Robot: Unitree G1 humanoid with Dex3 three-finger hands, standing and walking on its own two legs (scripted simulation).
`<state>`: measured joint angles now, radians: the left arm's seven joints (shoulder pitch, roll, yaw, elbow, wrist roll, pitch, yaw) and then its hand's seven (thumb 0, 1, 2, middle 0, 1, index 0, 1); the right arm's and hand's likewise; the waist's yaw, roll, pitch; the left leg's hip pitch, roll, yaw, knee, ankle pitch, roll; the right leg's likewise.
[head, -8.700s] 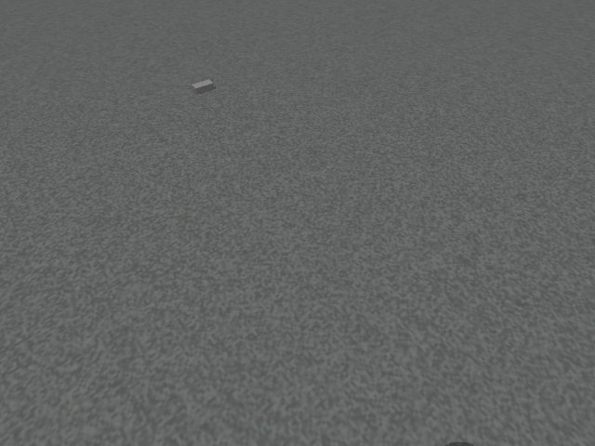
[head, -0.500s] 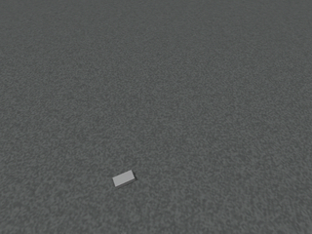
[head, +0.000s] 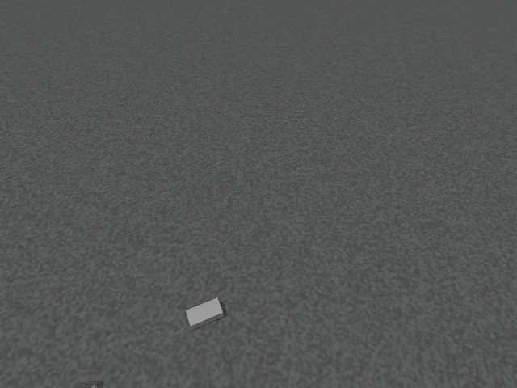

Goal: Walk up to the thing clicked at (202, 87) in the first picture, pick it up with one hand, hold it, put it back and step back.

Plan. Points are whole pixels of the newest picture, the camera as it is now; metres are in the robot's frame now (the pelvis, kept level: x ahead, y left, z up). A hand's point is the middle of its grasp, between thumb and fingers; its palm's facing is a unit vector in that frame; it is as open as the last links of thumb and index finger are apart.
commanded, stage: walk up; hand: left
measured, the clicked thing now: (204, 313) +0.52 +0.20 -0.75
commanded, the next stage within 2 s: stand in 0.90 s
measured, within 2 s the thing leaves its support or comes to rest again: neither
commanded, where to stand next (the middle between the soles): +0.06 -0.01 m, yaw +0 degrees
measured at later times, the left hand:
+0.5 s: hand out of the picture +0.07 +0.26 -0.14, palm faces +0.02 -0.93 -0.36, open 7.4 cm
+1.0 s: hand out of the picture +0.09 +0.26 -0.15, palm faces +0.02 -0.94 -0.34, open 7.4 cm
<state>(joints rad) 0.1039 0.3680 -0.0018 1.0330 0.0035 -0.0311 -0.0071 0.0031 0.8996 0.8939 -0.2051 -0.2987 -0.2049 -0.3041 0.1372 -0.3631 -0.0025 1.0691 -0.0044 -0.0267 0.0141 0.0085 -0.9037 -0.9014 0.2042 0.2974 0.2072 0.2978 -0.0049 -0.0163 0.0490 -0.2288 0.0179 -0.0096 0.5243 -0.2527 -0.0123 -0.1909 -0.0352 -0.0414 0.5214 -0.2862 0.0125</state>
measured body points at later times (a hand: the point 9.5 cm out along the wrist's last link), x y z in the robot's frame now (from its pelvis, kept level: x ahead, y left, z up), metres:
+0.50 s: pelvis +0.01 +0.00 +0.01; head +0.01 +0.00 +0.46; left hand +0.07 +0.31 -0.12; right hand +0.10 -0.30 -0.12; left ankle +0.02 +0.13 -0.73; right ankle +0.00 -0.13 -0.74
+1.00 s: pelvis +0.01 +0.00 +0.01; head +0.02 +0.00 +0.46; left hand +0.09 +0.31 -0.12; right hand +0.11 -0.30 -0.12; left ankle +0.02 +0.13 -0.73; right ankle +0.00 -0.13 -0.73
